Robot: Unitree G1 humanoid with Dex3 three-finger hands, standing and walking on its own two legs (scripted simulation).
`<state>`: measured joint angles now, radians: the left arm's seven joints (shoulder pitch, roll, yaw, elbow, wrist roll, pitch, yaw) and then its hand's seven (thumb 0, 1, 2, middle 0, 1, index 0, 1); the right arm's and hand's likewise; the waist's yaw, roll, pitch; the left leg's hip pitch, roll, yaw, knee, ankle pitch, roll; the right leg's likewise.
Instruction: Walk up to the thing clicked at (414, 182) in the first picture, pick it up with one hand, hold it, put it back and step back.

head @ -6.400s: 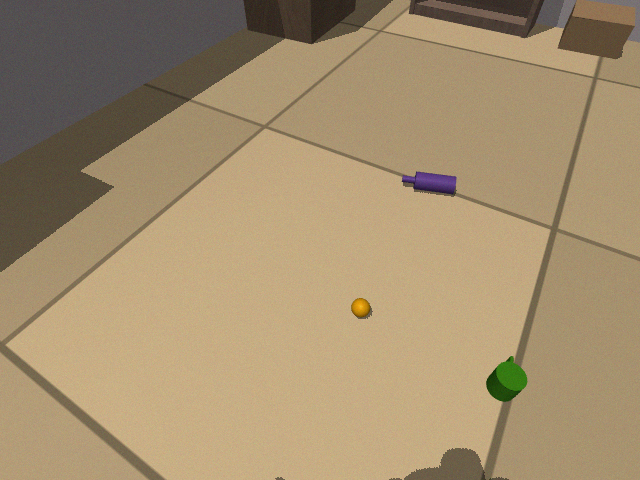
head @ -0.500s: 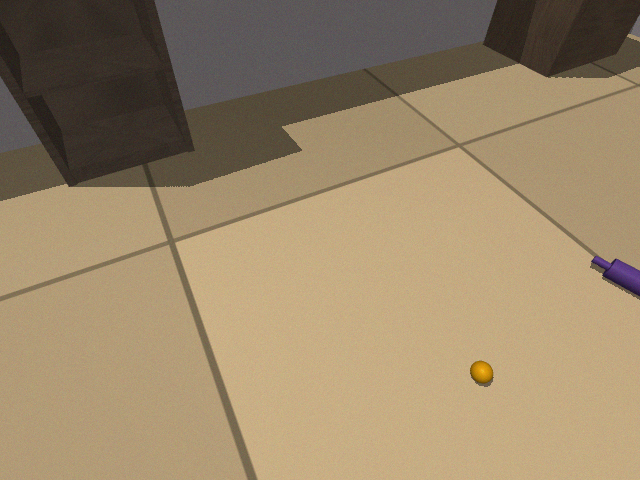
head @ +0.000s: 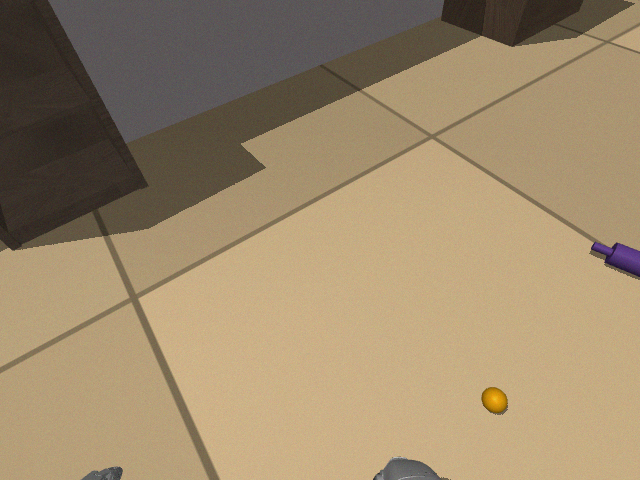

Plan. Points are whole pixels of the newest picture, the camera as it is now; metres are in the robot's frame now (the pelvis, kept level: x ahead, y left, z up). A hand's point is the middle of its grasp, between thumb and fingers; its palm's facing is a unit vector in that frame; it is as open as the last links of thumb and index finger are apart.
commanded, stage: walk up
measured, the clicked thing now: (630, 260) +0.83 -1.09 -0.71
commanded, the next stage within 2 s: stand in 1.84 s
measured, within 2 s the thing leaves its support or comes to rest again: neither
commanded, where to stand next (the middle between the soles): +0.39 +0.01 m, yaw +1 degrees
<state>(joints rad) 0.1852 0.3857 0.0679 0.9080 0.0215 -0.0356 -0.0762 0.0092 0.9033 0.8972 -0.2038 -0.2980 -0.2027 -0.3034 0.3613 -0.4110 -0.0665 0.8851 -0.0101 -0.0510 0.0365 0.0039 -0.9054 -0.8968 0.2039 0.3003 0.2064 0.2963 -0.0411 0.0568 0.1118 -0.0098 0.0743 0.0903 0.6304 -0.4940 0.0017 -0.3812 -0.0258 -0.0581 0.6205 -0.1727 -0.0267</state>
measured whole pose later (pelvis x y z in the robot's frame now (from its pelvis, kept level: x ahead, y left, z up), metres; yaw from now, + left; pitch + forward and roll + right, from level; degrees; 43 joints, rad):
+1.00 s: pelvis +0.31 -0.03 +0.01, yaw +0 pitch -3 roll +1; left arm 0.23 0.35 0.02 0.86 0.01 -0.05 -0.01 0.01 0.90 0.90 -0.21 -0.30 -0.21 -0.30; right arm 0.26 -0.42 -0.03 0.86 0.01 0.01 0.01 0.00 -0.91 -0.90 0.20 0.30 0.20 0.30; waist 0.01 0.08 0.12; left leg -0.40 0.03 -0.03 0.97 -0.49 0.02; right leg -0.36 -0.04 -0.06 0.62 -0.22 -0.03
